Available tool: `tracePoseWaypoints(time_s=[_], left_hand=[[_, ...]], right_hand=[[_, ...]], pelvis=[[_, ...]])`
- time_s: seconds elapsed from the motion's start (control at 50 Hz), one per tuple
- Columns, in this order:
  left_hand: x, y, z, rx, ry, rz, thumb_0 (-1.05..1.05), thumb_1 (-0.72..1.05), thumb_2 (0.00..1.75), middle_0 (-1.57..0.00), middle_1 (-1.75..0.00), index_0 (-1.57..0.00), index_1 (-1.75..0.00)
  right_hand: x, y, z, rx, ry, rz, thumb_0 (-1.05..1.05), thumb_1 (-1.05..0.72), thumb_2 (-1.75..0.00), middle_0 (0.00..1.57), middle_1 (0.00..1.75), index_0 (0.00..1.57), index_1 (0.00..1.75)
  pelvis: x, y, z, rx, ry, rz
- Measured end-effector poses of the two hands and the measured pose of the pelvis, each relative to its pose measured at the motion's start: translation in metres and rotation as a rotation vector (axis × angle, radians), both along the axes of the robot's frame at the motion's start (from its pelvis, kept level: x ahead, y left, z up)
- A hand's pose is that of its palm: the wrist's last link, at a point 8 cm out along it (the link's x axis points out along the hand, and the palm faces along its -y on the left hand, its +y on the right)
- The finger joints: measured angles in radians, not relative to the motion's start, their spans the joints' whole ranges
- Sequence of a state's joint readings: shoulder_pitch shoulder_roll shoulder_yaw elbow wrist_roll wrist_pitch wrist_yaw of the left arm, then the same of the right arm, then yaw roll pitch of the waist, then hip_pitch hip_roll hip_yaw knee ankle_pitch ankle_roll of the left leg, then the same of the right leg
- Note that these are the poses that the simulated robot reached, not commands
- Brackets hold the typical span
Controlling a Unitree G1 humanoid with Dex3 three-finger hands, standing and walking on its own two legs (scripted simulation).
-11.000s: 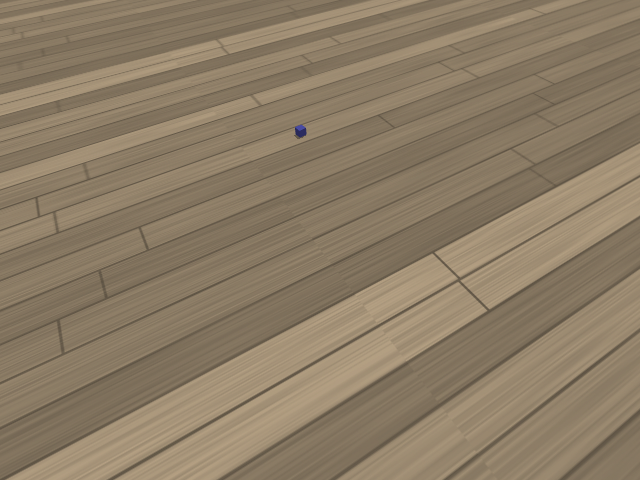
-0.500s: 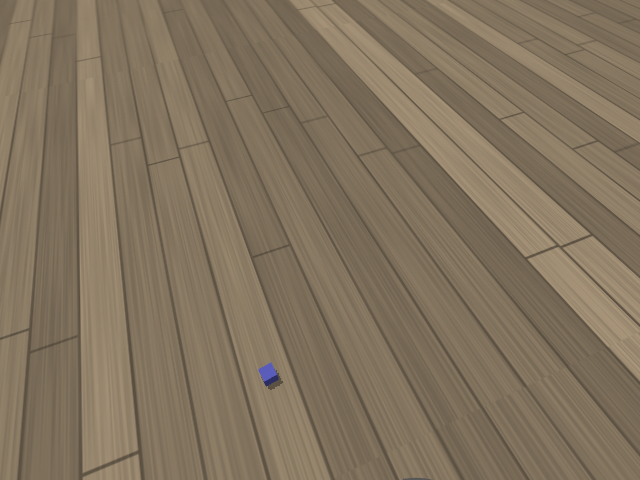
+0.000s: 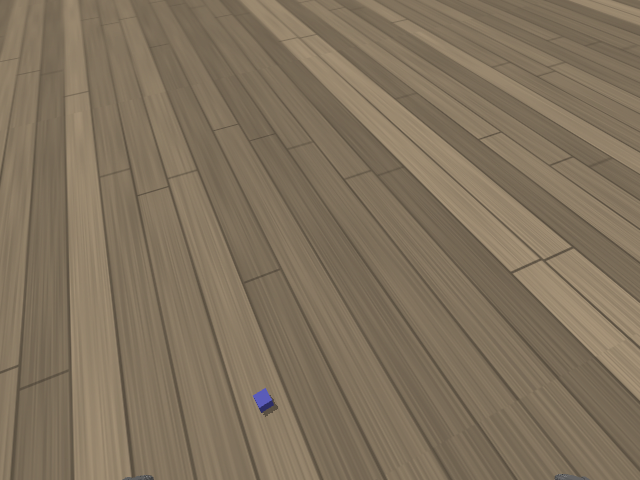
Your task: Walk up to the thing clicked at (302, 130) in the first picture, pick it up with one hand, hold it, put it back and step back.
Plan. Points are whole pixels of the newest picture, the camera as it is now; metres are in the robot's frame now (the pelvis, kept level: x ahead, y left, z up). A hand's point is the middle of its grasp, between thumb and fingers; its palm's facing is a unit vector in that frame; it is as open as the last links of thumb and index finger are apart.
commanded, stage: walk up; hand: left
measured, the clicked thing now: (263, 400) +0.48 +0.24 -0.75
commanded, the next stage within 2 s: stand in 2.00 s
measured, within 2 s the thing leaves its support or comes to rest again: neither
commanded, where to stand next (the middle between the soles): +0.10 +0.01 m, yaw -2 degrees
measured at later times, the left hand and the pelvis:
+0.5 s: hand out of the picture +0.15 +0.24 -0.15, palm faces -0.05 -0.92 -0.39, open 7.4 cm; pelvis +0.02 -0.01 -0.01, yaw -1 degrees
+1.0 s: hand out of the picture +0.03 +0.28 -0.14, palm faces -0.07 -0.90 -0.43, open 7.4 cm; pelvis -0.01 -0.02 -0.01, yaw -3 degrees
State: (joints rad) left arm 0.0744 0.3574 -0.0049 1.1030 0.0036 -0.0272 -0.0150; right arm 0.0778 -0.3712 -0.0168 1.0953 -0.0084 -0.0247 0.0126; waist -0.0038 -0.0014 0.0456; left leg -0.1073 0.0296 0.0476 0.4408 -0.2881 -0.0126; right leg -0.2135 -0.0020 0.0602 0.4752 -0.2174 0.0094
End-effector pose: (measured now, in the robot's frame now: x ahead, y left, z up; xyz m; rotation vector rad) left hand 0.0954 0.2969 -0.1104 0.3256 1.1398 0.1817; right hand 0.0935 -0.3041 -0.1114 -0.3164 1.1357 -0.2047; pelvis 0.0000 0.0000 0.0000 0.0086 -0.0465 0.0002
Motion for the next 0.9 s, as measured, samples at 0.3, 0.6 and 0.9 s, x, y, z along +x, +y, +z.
tracePoseWaypoints(time_s=[0.3, 0.6, 0.9], left_hand=[[0.017, -0.022, 0.012, 0.07, 0.054, -0.023, 0.01, 0.9, 0.9, -0.2, -0.3, -0.21, -0.3], [0.064, 0.004, -0.019, 0.022, -0.077, -0.015, 0.01, 0.9, 0.9, -0.21, -0.3, -0.21, -0.3], [-0.036, 0.026, -0.003, 0.041, 0.111, -0.047, 0.01, 0.9, 0.9, -0.2, -0.3, -0.21, -0.3]], right_hand=[[-0.048, -0.04, -0.023, 0.015, 0.217, -0.097, 0.0, -0.9, -0.89, 0.2, 0.3, 0.2, 0.3], [-0.017, -0.005, -0.024, -0.056, 0.129, -0.028, 0.0, -0.9, -0.89, 0.2, 0.3, 0.2, 0.3], [-0.059, -0.017, 0.013, -0.05, -0.007, -0.044, 0.0, -0.9, -0.89, 0.21, 0.3, 0.2, 0.3]], pelvis=[[0.035, -0.029, -0.001, 0.012, -0.006, -0.028], [0.005, 0.008, -0.023, 0.012, 0.0, 0.004], [-0.012, 0.0, -0.004, -0.013, 0.009, -0.069]])
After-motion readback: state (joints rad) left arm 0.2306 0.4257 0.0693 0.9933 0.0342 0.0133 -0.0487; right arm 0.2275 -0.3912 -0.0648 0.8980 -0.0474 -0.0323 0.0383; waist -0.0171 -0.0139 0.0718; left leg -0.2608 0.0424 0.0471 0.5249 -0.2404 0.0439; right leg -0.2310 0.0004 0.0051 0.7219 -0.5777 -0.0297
